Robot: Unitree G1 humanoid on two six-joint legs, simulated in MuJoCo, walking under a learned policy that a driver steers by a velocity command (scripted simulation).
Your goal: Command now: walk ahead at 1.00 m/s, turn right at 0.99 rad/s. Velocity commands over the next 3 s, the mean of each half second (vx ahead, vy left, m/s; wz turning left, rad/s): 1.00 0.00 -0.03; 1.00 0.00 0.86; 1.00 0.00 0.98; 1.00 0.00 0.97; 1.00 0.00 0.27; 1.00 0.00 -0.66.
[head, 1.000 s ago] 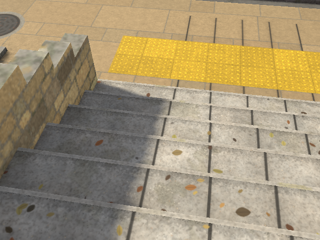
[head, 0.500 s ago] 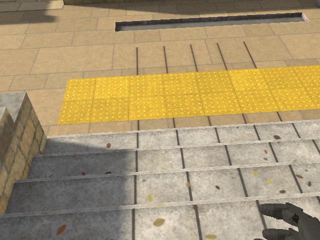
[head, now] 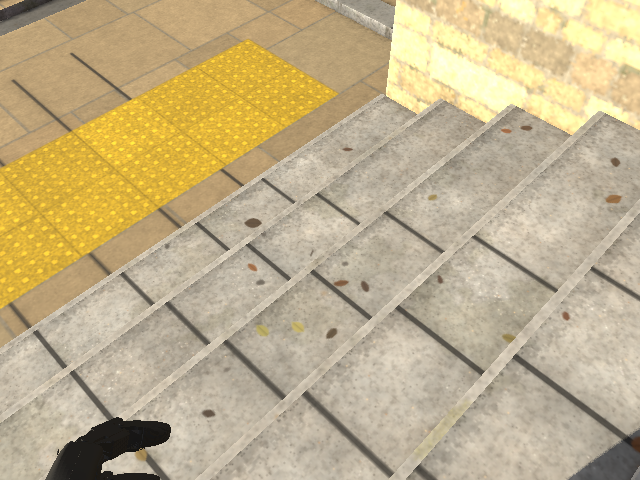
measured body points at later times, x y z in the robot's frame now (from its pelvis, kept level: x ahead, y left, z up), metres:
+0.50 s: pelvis +0.44 +0.04 -0.20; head +0.45 +0.05 +0.25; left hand +0.46 +0.30 -0.35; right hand +0.52 -0.24 -0.32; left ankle +0.50 +0.08 -0.93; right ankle +0.21 -0.03 -0.65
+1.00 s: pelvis +0.91 +0.05 -0.36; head +0.92 +0.04 +0.09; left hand +1.03 +0.35 -0.42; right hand +0.95 -0.26 -0.48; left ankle +0.59 +0.07 -0.83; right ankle +1.02 -0.03 -1.09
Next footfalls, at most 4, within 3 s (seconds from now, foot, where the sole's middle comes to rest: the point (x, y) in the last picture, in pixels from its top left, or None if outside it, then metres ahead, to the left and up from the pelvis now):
0.02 right None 0.16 -0.01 -0.81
0.46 left None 0.54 0.08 -0.96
0.94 right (297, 324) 1.05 -0.02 -1.12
1.44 left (213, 299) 1.28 0.26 -1.28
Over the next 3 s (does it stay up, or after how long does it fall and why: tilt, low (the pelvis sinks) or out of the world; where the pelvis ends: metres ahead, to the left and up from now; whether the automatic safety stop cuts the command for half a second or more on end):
stays up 1.62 1.40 -0.81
